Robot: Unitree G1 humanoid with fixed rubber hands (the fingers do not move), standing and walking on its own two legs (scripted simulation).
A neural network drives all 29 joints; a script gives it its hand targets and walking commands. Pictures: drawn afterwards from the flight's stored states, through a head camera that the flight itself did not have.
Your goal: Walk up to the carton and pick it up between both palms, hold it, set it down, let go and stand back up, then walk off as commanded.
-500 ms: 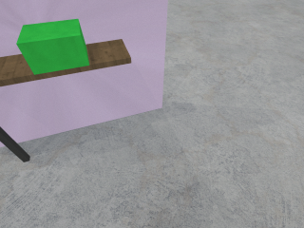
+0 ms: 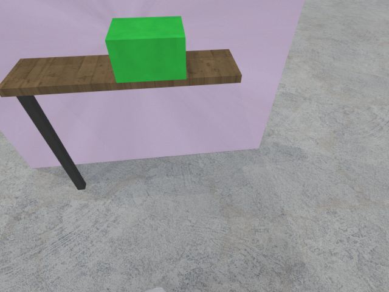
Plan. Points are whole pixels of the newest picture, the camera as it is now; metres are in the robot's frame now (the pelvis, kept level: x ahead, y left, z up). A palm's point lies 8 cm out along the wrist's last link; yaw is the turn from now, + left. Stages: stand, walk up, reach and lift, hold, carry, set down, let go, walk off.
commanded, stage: walk up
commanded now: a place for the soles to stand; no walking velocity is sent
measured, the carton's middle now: (149, 48) +0.95 +0.19 +0.07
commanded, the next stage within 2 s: none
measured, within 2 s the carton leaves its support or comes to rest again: neither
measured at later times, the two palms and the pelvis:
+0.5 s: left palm out of the picture +0.15 +0.36 -0.04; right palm (320, 272) +0.20 -0.27 -0.09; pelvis +0.13 +0.03 +0.03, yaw +6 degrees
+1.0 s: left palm (26, 277) +0.20 +0.40 -0.13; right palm (281, 217) +0.33 -0.21 -0.08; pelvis +0.18 +0.09 +0.00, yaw +6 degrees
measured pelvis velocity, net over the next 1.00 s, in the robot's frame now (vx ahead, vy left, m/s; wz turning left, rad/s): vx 0.18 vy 0.09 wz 0.10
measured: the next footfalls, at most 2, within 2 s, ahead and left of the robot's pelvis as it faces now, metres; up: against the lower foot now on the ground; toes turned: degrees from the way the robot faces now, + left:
right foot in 0.26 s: +0.20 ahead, -0.06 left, +0.00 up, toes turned -3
left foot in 0.68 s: +0.28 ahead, +0.21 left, +0.00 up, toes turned +7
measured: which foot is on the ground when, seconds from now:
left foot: down 0.00-0.30, up 0.32-0.66, down 0.68-1.00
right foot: up 0.00-0.24, down 0.26-0.74, up 0.76-1.00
